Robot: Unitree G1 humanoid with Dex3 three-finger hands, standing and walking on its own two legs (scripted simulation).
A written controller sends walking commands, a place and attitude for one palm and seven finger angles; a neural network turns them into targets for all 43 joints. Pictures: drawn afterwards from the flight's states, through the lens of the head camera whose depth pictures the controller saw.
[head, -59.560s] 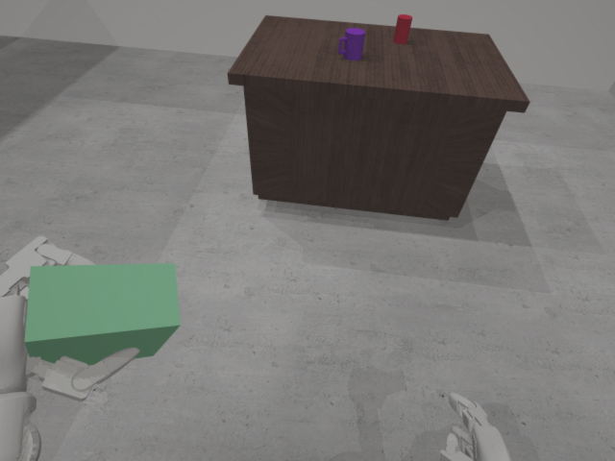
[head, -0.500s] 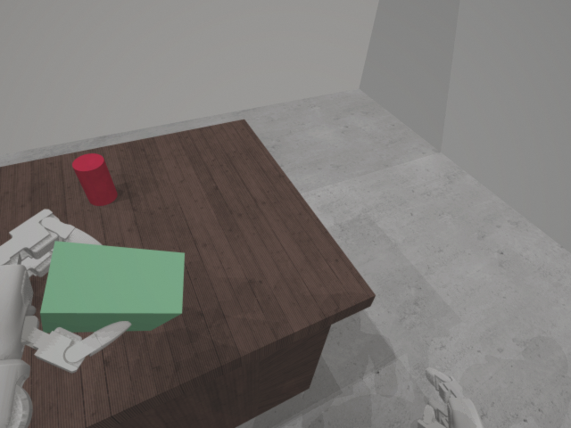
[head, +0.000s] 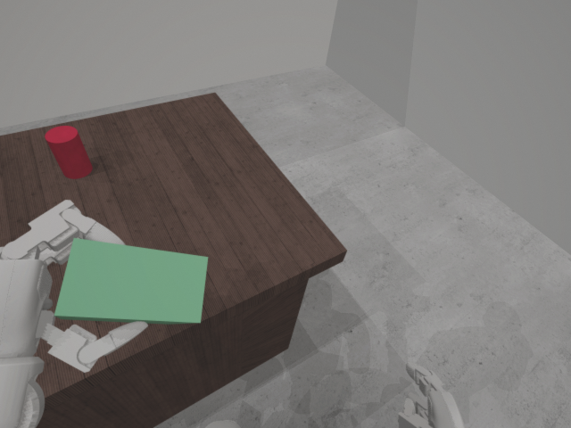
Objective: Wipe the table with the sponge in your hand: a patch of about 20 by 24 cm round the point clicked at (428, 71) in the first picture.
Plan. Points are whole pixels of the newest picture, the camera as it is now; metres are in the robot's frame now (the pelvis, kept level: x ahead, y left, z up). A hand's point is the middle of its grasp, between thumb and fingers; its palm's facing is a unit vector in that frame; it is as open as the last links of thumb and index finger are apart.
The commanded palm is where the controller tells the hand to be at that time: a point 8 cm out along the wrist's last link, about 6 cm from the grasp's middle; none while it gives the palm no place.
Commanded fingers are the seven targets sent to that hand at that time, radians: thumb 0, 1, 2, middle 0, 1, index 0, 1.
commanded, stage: step back with the hand held close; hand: left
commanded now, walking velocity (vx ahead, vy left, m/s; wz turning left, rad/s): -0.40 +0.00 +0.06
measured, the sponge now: (148, 291) +0.23 +0.17 +0.14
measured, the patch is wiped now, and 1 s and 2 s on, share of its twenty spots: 1.00 1.00 1.00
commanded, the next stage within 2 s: stop stepping back and stand still in 0.32 s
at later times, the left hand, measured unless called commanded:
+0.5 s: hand out of the picture +0.07 +0.25 +0.18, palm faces +0.37 -0.86 -0.36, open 10.3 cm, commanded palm +0.03 +0.28 +0.19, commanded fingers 0.00 0.10 1.30 -1.20 -1.60 -1.20 -1.60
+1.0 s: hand out of the picture -0.08 +0.25 +0.16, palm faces +0.42 -0.79 -0.44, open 10.3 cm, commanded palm -0.11 +0.28 +0.19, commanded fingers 0.00 0.10 1.30 -1.20 -1.60 -1.20 -1.60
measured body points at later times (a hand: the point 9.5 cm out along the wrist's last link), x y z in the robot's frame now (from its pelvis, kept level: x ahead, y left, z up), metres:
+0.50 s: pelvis -0.13 +0.00 +0.01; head -0.14 +0.04 +0.46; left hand +0.05 +0.29 +0.20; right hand +0.05 -0.20 -0.05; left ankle -0.08 +0.10 -0.73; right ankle -0.14 -0.12 -0.69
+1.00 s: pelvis -0.26 -0.01 +0.00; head -0.29 +0.01 +0.44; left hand -0.11 +0.29 +0.18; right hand -0.11 -0.27 -0.07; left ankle -0.37 +0.12 -0.73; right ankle -0.21 -0.11 -0.70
